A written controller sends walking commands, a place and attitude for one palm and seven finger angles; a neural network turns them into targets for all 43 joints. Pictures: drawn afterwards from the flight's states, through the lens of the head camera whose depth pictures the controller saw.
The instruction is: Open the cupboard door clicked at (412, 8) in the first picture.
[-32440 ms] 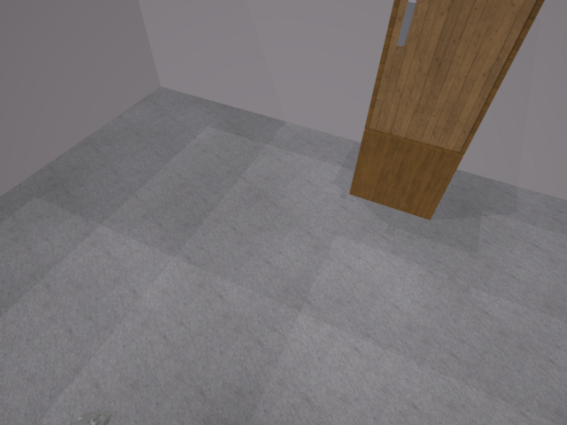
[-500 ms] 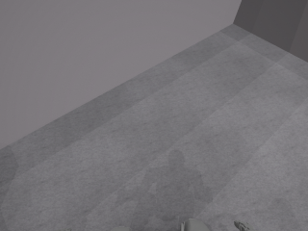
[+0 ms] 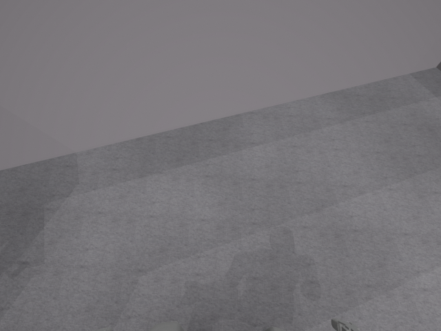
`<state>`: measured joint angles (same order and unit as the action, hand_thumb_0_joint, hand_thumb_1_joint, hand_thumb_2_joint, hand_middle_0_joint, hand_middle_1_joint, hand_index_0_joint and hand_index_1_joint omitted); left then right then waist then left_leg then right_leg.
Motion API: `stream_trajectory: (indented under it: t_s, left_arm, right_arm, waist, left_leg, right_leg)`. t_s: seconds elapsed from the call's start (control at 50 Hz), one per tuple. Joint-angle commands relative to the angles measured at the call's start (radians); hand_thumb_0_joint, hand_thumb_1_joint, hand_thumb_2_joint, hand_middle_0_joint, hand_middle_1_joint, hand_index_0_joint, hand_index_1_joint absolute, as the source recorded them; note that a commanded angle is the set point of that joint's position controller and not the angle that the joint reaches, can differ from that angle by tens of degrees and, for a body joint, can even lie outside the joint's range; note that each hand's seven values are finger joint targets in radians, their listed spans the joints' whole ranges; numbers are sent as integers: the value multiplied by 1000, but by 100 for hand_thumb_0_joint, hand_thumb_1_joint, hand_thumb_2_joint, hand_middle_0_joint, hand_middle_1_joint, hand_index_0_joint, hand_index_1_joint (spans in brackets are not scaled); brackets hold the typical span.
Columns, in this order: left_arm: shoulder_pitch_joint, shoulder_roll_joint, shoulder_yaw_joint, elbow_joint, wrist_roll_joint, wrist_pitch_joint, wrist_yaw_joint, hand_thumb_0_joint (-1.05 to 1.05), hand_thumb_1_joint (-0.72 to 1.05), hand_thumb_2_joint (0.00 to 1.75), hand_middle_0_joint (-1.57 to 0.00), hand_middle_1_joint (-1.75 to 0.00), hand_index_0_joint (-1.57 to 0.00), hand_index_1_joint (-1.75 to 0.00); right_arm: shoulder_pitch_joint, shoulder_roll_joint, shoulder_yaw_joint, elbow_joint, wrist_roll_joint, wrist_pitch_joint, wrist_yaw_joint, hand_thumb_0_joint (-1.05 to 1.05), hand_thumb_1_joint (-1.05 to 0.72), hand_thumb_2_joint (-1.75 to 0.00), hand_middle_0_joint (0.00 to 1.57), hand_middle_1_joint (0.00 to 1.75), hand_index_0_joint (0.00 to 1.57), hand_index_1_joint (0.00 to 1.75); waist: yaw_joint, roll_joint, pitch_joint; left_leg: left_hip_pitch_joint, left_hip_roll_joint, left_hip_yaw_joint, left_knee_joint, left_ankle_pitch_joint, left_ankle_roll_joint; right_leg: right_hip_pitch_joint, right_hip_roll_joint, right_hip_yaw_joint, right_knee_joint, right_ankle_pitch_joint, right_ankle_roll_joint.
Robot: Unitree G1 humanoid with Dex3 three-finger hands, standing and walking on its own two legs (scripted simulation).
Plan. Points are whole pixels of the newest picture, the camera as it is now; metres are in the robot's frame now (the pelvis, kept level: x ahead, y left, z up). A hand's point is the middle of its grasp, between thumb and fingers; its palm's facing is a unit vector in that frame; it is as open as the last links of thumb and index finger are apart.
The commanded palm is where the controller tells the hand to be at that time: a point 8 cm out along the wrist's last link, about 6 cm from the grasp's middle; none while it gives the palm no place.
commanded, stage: turn to face it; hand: left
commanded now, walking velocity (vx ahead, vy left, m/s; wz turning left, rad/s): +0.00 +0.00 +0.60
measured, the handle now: out of the picture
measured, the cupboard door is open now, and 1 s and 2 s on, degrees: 49 49 49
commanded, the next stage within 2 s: take the last steps up to it in 1.94 s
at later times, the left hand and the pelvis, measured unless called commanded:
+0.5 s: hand out of the picture +0.06 +0.15 -0.14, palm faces +0.26 -0.93 -0.27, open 7.4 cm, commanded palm none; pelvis +0.02 -0.05 +0.02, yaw +17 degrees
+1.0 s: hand out of the picture +0.01 +0.19 -0.14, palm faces +0.55 -0.78 -0.29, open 7.4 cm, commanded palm none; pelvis +0.04 -0.05 +0.01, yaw +34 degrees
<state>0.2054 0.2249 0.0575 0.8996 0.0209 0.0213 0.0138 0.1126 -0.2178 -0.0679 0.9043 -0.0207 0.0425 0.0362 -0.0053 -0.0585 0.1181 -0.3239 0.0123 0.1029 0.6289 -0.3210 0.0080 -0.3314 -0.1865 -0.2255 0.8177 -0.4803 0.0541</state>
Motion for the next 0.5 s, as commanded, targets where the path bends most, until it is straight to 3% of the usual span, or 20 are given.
stream_trajectory:
  t_s: [0.0, 0.04, 0.08, 0.18, 0.22, 0.24, 0.26, 0.28, 0.3, 0.32, 0.34, 0.36, 0.38, 0.42, 0.48]
  left_arm:
    - [-124, 83, 30, -126, -7, -4, 11, 0, 90, 90, -20, -30, -20, -30]
    - [-79, 82, 33, -84, -6, 0, -1, 0, 90, 90, -20, -30, -20, -30]
    - [-57, 76, 32, -72, -8, 3, -4, 0, 90, 90, -20, -30, -20, -30]
    - [-68, 67, 27, -85, -10, 3, -4, 0, 90, 90, -20, -30, -20, -30]
    - [-20, 69, 27, -77, -13, -3, -2, 0, 90, 90, -20, -30, -20, -30]
    - [22, 78, 30, -70, -12, -11, -2, 0, 90, 90, -20, -30, -20, -30]
    - [76, 104, 38, -60, -10, -23, 2, 0, 90, 90, -20, -30, -20, -30]
    - [114, 199, 56, -54, 7, -35, 14, 0, 90, 90, -20, -30, -20, -30]
    - [107, 259, 58, -61, 9, -32, 17, 0, 90, 90, -20, -30, -20, -30]
    - [77, 220, 48, -68, 3, -36, 23, 0, 90, 90, -20, -30, -20, -30]
    - [16, 184, 45, -84, 1, -29, 30, 0, 90, 90, -20, -30, -20, -30]
    - [-33, 147, 31, -91, 0, -27, 28, 0, 90, 90, -20, -30, -20, -30]
    - [-46, 128, 24, -98, 0, -31, 26, 0, 90, 90, -20, -30, -20, -30]
    - [-21, 128, 25, -92, 2, -37, 25, 0, 90, 90, -20, -30, -20, -30]
    - [38, 153, 35, -69, 4, -38, 23, 0, 90, 90, -20, -30, -20, -30]
  right_arm:
    - [191, -238, -61, -12, -4, -23, -49, 0, -90, -90, 20, 30, 20, 30]
    - [97, -197, -45, -38, -4, -30, -53, 0, -90, -90, 20, 30, 20, 30]
    - [90, -192, -40, -37, -4, -34, -52, 0, -90, -90, 20, 30, 20, 30]
    - [67, -206, -49, -38, -10, -21, -44, 0, -90, -90, 20, 30, 20, 30]
    - [33, -212, -52, -50, -8, -14, -43, 0, -90, -90, 20, 30, 20, 30]
    - [13, -207, -54, -56, -4, -12, -41, 0, -90, -90, 20, 30, 20, 30]
    - [-2, -187, -53, -65, 3, -12, -39, 0, -90, -90, 20, 30, 20, 30]
    - [17, -120, -45, -79, 14, -12, -30, 0, -90, -90, 20, 30, 20, 30]
    - [10, -104, -42, -99, 11, -11, -26, 0, -90, -90, 20, 30, 20, 30]
    - [3, -131, -47, -84, 6, 1, -25, 0, -90, -90, 20, 30, 20, 30]
    - [7, -120, -51, -76, 7, 9, -24, 0, -90, -90, 20, 30, 20, 30]
    - [2, -113, -44, -55, 3, 14, -16, 0, -90, -90, 20, 30, 20, 30]
    - [10, -95, -37, -48, 3, 16, -10, 0, -90, -90, 20, 30, 20, 30]
    - [6, -78, -28, -41, 6, 19, -5, 0, -90, -90, 20, 30, 20, 30]
    - [-33, -57, -18, -44, 9, 15, -1, 0, -90, -90, 20, 30, 20, 30]
  waist:
    - [-91, 310, -223]
    - [-34, 223, -196]
    - [-17, 181, -188]
    - [-17, 218, -165]
    - [4, 236, -163]
    - [26, 221, -172]
    - [55, 153, -188]
    - [68, -113, -215]
    - [74, -277, -195]
    - [59, -244, -164]
    - [27, -217, -144]
    - [3, -172, -100]
    - [-12, -148, -101]
    - [-4, -153, -126]
    - [27, -118, -148]
  left_leg:
    - [308, 352, -420, -223, 716, 214]
    - [239, 267, -306, -229, 657, 159]
    - [230, 236, -279, -235, 639, 147]
    - [137, 209, -320, -240, 473, 141]
    - [73, 197, -349, -207, 443, 130]
    - [33, 173, -344, -173, 407, 108]
    - [-40, 124, -318, -99, 295, 63]
    - [-226, -5, -192, 102, -7, -13]
    - [-282, -77, -115, 380, -330, -48]
    - [-269, -22, -178, 550, -288, -37]
    - [-278, 0, -169, 629, -234, -45]
    - [-274, 25, -153, 663, -155, -56]
    - [-261, 26, -131, 639, -120, -67]
    - [-239, 23, -93, 528, -107, -77]
    - [-195, 15, -36, 334, -125, -80]
  right_leg:
    - [-325, 49, 215, 386, -91, 31]
    - [-272, 60, 222, 365, 27, 35]
    - [-235, 80, 214, 291, 50, 36]
    - [-90, 133, 181, 27, 41, 28]
    - [24, 161, 161, -114, 94, 20]
    - [106, 171, 154, -224, 173, 16]
    - [233, 132, 175, -390, 274, 10]
    - [385, -107, 412, -510, 340, -57]
    - [315, -323, 579, -537, 469, -181]
    - [208, -303, 535, -529, 428, -212]
    - [178, -263, 492, -521, 420, -207]
    - [146, -198, 359, -497, 468, -182]
    - [142, -161, 276, -478, 546, -161]
    - [205, -141, 192, -452, 660, -144]
    - [287, -155, 138, -413, 763, -144]
